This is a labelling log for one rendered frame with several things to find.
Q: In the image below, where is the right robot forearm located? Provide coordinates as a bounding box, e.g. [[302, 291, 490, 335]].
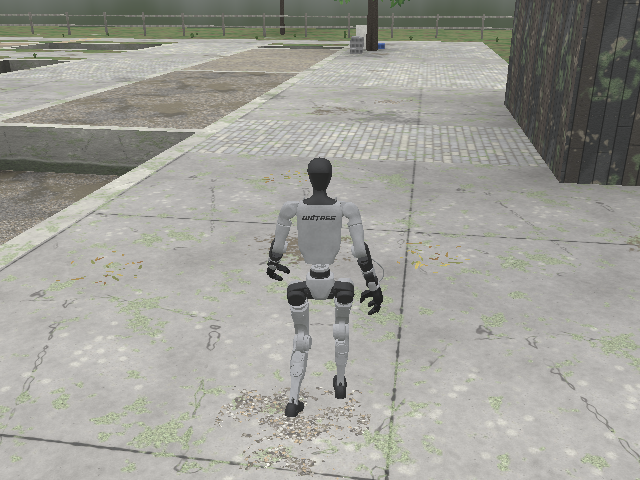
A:
[[357, 242, 380, 291]]

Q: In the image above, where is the robot right shin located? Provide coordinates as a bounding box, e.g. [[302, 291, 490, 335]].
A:
[[335, 324, 349, 386]]

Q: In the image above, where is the humanoid robot torso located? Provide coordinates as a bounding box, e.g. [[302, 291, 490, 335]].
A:
[[296, 196, 343, 300]]

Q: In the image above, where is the left robot forearm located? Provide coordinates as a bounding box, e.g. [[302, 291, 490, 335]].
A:
[[267, 238, 283, 270]]

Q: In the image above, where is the robot right hand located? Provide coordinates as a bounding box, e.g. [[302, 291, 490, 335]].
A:
[[360, 287, 383, 315]]

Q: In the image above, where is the left robot upper arm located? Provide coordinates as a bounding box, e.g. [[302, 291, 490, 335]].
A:
[[272, 201, 299, 254]]

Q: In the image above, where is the robot left hand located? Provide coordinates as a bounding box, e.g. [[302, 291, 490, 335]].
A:
[[266, 264, 290, 281]]

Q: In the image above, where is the right robot upper arm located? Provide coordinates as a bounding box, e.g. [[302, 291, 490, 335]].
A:
[[340, 201, 367, 258]]

